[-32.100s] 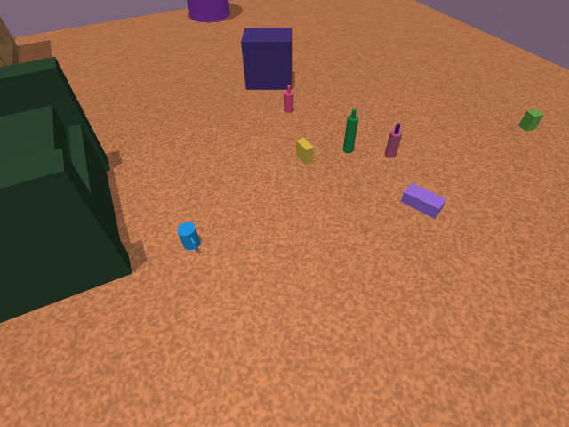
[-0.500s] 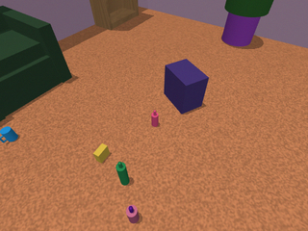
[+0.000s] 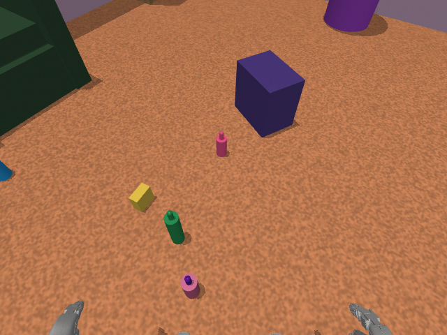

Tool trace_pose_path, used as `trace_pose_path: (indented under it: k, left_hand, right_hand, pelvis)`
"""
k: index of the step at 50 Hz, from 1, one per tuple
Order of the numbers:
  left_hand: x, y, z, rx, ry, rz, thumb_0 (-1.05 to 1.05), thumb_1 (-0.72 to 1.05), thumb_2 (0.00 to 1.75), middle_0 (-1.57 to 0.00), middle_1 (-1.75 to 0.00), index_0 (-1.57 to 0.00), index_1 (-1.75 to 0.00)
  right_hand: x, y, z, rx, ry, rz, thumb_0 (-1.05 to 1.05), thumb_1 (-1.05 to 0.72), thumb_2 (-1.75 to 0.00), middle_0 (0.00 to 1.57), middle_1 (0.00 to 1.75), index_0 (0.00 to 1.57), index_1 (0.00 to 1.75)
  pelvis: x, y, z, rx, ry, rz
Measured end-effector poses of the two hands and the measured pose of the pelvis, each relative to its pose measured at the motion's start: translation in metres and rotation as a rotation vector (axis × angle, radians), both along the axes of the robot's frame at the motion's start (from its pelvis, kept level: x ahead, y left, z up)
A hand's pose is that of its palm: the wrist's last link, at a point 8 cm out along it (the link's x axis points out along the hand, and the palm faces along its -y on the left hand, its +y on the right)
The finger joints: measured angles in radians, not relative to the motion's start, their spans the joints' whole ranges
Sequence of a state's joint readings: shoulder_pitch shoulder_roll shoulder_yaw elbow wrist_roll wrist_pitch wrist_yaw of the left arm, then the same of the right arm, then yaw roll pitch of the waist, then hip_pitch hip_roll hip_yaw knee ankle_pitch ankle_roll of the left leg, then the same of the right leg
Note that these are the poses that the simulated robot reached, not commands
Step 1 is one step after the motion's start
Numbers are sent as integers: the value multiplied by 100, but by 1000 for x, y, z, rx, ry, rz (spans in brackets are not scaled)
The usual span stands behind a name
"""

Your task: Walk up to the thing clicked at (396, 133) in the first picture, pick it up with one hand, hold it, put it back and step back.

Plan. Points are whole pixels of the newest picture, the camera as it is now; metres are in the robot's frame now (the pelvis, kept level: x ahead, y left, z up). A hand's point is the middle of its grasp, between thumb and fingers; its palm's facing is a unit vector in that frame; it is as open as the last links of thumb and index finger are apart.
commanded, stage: go down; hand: left
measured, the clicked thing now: (190, 284) +0.36 +0.14 -0.64
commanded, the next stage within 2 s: none
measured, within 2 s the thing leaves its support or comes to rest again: neither
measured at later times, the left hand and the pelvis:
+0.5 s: hand out of the picture +0.15 +0.26 -0.16, palm faces +0.03 -0.96 -0.29, open 16.9 cm; pelvis +0.00 +0.00 -0.05, yaw +1 degrees
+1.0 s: hand (108, 306) +0.23 +0.29 -0.24, palm faces -0.02 -0.98 -0.20, open 17.2 cm; pelvis -0.04 +0.00 -0.16, yaw +0 degrees
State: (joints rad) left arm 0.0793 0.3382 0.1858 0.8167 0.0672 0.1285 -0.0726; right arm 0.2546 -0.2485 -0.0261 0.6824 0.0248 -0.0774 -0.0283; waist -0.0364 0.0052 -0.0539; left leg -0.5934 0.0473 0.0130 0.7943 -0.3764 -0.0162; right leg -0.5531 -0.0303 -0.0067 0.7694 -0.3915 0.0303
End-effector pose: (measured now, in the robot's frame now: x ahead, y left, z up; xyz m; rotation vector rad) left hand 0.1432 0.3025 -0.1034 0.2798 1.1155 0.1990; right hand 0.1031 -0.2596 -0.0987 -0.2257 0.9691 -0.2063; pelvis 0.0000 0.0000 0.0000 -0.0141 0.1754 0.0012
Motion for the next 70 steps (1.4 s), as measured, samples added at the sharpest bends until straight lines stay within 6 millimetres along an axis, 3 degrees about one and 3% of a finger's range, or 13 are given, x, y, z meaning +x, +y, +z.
trace_pose_path:
  k: [7,17,34,38,44,52,62,70]
  left_hand:
    - [-2,0,-13,-18,-54,-5,0,-33,16,-6,-12,-5,-12]
    - [-6,5,-18,-16,-54,-7,-1,-45,14,-8,-12,-7,-13]
    - [-12,8,-34,-40,-109,-16,-1,-42,16,-7,-11,-5,-12]
    - [-11,16,-47,-44,-132,-8,-1,-40,17,-6,-11,-5,-12]
    - [19,36,-88,-85,-267,-38,-1,-44,16,-5,-11,-4,-12]
    - [77,36,-124,-121,-485,-163,-1,-53,16,-5,-15,-5,-15]
    - [85,51,-154,-120,-557,-157,-1,-57,20,-5,-18,-4,-19]
    - [116,56,-175,-150,-666,-228,-2,-55,20,-5,-18,-4,-18]
  right_hand:
    - [30,0,-6,-44,-88,41,1,-81,-88,20,30,20,30]
    - [57,11,-10,-57,-182,72,1,-80,-88,20,30,20,30]
    - [49,18,-34,-59,-190,86,1,-83,-89,20,30,20,30]
    - [46,18,-41,-70,-200,108,1,-85,-89,20,30,20,30]
    - [42,8,-78,-108,-204,152,1,-86,-90,20,30,20,30]
    - [21,-4,-151,-114,-95,139,1,-86,-89,20,30,20,30]
    - [-15,-4,-215,-60,49,145,1,-86,-89,20,30,20,30]
    - [-27,-11,-242,-101,63,158,1,-86,-90,20,30,20,30]
  pelvis:
    - [1,2,-20,-9,45,8]
    - [5,2,-36,-23,85,17]
    - [-6,3,-63,-39,143,20]
    - [-13,3,-73,-41,162,22]
    - [-30,2,-113,-39,243,17]
    - [-43,1,-169,-41,327,3]
    - [-59,-5,-209,-37,374,-9]
    - [-73,-4,-241,-51,384,-17]
